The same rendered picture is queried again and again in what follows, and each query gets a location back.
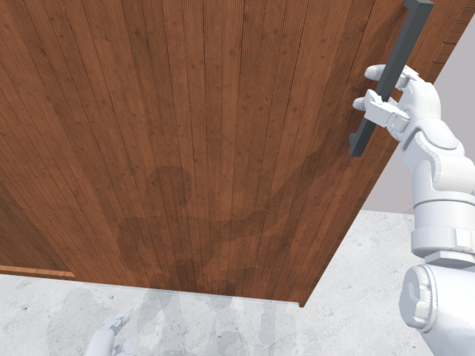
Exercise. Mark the robot right upper arm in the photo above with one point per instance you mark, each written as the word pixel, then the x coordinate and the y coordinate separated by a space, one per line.
pixel 439 303

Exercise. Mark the left robot hand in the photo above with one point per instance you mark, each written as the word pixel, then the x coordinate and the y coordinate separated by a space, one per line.
pixel 102 342

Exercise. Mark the wardrobe door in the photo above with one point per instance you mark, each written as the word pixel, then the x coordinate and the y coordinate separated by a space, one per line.
pixel 21 242
pixel 195 145

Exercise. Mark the robot right forearm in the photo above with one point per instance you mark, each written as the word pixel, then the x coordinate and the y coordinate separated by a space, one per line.
pixel 443 183

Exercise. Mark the handle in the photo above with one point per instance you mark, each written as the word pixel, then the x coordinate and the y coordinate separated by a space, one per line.
pixel 419 11

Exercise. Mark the right robot hand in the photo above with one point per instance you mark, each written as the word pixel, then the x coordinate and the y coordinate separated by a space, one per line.
pixel 419 101

